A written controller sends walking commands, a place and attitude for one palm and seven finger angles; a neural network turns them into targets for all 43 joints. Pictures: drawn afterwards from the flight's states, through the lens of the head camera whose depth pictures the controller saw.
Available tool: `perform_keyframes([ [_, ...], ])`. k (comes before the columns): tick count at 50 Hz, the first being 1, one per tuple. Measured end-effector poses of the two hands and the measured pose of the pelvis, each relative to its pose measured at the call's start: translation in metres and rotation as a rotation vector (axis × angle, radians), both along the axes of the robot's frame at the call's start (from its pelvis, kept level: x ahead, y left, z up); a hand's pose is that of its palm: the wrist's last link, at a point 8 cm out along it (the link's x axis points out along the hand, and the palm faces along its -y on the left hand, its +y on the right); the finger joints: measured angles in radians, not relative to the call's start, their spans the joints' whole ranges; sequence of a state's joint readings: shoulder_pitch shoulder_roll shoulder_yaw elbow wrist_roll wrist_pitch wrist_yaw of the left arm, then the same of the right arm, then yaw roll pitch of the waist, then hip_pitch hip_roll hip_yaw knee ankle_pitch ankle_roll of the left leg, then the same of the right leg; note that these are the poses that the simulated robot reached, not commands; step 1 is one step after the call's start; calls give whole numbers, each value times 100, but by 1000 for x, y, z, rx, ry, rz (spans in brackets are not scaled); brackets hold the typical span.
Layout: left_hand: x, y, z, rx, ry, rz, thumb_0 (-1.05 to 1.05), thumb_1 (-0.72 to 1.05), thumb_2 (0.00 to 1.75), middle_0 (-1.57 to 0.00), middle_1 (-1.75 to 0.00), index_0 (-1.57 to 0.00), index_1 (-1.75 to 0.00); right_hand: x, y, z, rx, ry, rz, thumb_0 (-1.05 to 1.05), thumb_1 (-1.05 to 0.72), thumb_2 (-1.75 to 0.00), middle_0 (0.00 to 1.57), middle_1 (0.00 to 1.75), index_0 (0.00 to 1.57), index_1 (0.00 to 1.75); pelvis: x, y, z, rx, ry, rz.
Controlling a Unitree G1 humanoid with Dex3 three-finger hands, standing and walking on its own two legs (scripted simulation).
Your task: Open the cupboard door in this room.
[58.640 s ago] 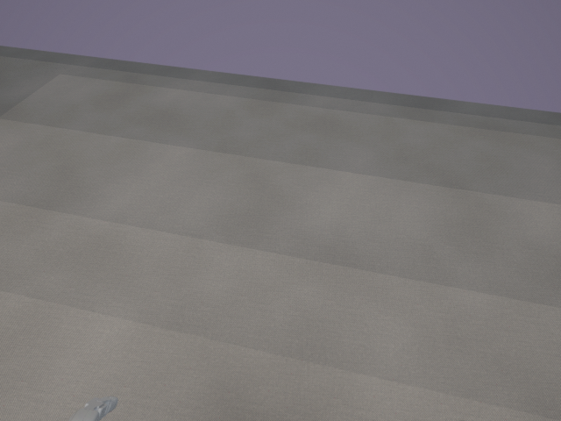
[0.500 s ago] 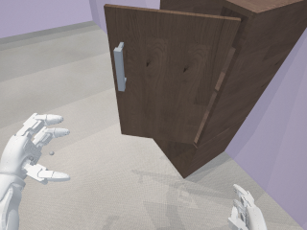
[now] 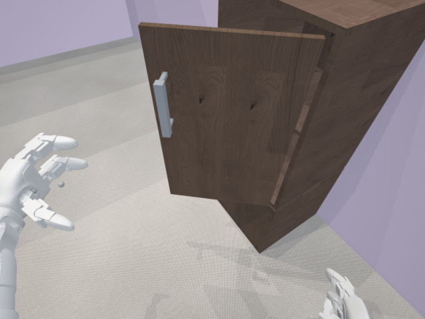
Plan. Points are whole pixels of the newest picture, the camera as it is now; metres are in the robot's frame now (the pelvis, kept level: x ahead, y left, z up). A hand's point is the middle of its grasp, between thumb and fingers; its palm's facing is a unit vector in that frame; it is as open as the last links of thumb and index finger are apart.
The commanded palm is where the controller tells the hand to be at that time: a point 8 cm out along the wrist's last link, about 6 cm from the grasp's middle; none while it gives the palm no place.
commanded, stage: raise the hand with hooked fingers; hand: left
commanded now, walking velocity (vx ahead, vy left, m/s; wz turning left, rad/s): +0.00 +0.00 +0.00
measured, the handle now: (165, 105) +0.55 +0.15 +0.10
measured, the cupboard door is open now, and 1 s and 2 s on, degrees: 49 49 49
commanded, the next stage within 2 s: move the hooked fingers beside the handle in 0.40 s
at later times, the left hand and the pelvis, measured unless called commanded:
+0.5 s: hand (83, 192) +0.29 +0.24 +0.12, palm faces -0.03 -1.00 -0.03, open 14.0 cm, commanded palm +0.26 +0.29 +0.12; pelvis +0.00 -0.03 +0.00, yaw +0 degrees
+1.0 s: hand (101, 163) +0.36 +0.24 +0.11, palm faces -0.06 -1.00 +0.00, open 14.0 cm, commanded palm +0.33 +0.29 +0.12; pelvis +0.00 -0.02 +0.00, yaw -1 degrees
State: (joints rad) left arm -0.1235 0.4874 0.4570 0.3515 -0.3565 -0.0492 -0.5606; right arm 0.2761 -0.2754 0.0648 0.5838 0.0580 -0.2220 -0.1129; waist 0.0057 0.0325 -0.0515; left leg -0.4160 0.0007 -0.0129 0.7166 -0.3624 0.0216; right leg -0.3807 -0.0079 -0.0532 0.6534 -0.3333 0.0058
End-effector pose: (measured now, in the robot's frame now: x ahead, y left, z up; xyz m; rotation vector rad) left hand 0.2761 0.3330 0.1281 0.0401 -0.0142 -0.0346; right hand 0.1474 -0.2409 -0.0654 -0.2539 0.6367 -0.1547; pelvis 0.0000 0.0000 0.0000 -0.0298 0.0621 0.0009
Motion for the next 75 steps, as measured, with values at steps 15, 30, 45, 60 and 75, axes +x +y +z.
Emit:
perform_keyframes([
  [15,-9,-28,-11,-4,9,22,-1,-50,30,-30,-120,-30,-120,-7,-23,-3,7,16,-20,1,-90,-90,21,30,20,30,-3,-19,1,15,-5,-6],
  [30,-4,-38,-12,-13,28,16,-1,-50,30,-31,-120,-30,-120,-4,-32,-6,14,-3,-29,1,-90,-90,21,30,20,30,-5,-29,1,20,-4,-7],
  [45,53,-42,-13,-40,28,-40,-1,-51,30,-30,-120,-30,-120,-32,-36,-15,-14,99,-82,1,-90,-90,21,30,20,30,-4,-20,-1,18,31,-15],
  [60,84,-39,-16,-43,21,-29,-1,-50,30,-30,-120,-30,-120,-52,-22,-22,-10,208,-100,1,-90,-90,21,30,20,30,1,-7,-2,11,60,-20],
  [75,121,-50,-17,-42,35,-36,-1,-51,30,-30,-120,-30,-120,-65,-19,-28,-12,277,-120,1,-90,-90,21,30,20,30,0,-2,-4,7,88,-22],
])
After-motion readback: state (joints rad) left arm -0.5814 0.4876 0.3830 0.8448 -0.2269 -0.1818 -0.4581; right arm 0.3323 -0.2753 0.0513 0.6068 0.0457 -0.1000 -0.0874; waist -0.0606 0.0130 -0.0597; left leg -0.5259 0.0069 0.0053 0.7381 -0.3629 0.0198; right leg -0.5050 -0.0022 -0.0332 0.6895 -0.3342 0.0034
